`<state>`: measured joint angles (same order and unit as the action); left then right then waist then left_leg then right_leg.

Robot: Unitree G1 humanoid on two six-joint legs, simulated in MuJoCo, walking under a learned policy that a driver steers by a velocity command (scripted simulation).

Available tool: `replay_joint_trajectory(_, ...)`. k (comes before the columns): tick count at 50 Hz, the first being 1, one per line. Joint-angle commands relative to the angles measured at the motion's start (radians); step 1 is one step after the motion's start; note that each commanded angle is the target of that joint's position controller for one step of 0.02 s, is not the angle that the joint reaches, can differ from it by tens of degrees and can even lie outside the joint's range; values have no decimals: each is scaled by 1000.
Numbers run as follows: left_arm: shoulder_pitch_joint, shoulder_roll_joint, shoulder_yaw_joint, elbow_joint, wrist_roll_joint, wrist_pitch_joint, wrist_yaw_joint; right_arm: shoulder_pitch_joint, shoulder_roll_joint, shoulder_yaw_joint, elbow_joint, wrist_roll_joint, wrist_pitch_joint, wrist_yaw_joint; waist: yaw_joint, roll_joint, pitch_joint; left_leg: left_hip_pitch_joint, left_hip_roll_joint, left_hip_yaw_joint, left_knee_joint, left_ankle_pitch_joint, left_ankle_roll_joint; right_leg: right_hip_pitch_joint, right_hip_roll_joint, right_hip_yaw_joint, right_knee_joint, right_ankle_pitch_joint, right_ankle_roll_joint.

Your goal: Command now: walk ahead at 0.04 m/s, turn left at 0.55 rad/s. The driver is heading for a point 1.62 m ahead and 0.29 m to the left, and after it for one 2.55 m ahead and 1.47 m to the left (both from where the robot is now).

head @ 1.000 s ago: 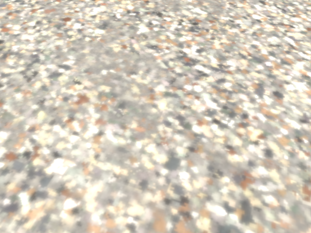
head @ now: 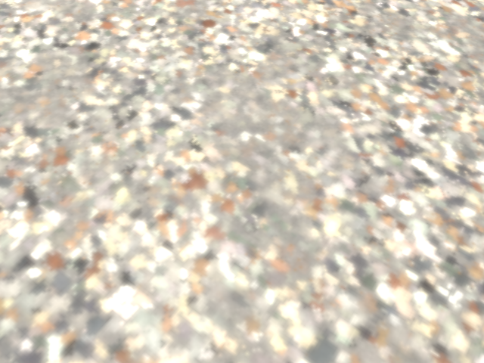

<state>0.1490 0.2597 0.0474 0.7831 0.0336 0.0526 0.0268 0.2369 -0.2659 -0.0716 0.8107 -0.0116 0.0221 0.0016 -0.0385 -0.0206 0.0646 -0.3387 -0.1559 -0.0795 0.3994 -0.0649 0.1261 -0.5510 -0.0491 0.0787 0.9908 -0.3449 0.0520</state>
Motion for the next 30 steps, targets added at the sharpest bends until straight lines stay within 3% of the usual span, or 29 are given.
replay_joint_trajectory(1,20,96,26,-58,-5,-3,7,29,-162,-43,-58,-2,0,-6,2,115,-107,130,271,-374,-179,-275,72,-31,19,-4,-35,6,9)
replay_joint_trajectory(9,7,101,16,-89,-28,-28,17,38,-173,-54,-65,-13,6,1,-2,138,-121,170,261,-477,-121,-119,84,92,91,8,-229,-80,-39)
replay_joint_trajectory(11,46,106,13,-88,-37,-36,20,20,-174,-56,-68,-11,10,6,16,148,-125,149,250,-499,-110,-57,70,183,114,4,-331,-87,-58)
replay_joint_trajectory(13,126,107,12,-71,-39,-44,29,-17,-170,-56,-73,0,15,9,64,141,-120,72,206,-489,-94,-101,17,347,127,-13,-549,2,-79)
replay_joint_trajectory(14,155,134,19,-64,-31,-49,38,-25,-151,-50,-79,10,14,5,77,107,-112,-13,151,-451,-57,-229,-38,456,74,21,-689,63,-93)
replay_joint_trajectory(15,118,217,35,-88,-18,-48,47,33,-87,-36,-84,18,13,0,31,-80,-126,-113,44,-309,147,-441,-101,525,-148,240,-791,-62,-145)
replay_joint_trajectory(16,4,271,38,-141,-9,-43,42,40,-111,-46,-88,8,7,-8,18,-177,-76,-259,-84,-87,387,-493,-123,445,-338,455,-839,-42,-233)
replay_joint_trajectory(17,11,233,35,-128,0,-41,34,-3,-184,-61,-86,-26,5,-6,21,-100,-39,-217,15,-71,548,-455,-138,334,-342,388,-796,121,-288)
replay_joint_trajectory(18,-23,165,17,-133,-9,-45,27,16,-180,-64,-73,-26,8,2,-9,-57,-34,-180,25,-75,626,-403,-137,311,-267,278,-761,245,-266)
replay_joint_trajectory(19,-44,141,10,-138,-13,-48,21,47,-164,-61,-56,-24,17,10,-24,-60,-34,-174,25,-65,699,-359,-143,322,-202,175,-733,332,-238)
replay_joint_trajectory(20,-50,139,9,-147,-12,-47,22,72,-158,-58,-45,-20,26,20,-27,-97,-53,-189,28,-46,767,-339,-151,361,-168,114,-712,396,-225)
replay_joint_trajectory(22,-2,136,8,-145,-10,-47,20,53,-153,-51,-50,-11,36,33,4,-101,-62,-229,45,-10,797,-341,-173,431,-159,54,-676,553,-235)
replay_joint_trajectory(26,132,161,22,-98,-12,-51,14,-34,-117,-28,-79,-3,44,33,72,-119,-78,-258,53,-14,665,-368,-192,577,-185,55,-624,716,-261)
replay_joint_trajectory(30,114,171,26,-85,-10,-55,0,-57,-93,-7,-79,5,48,28,69,-149,-93,-118,75,23,461,-393,-176,540,-188,29,-604,716,-265)
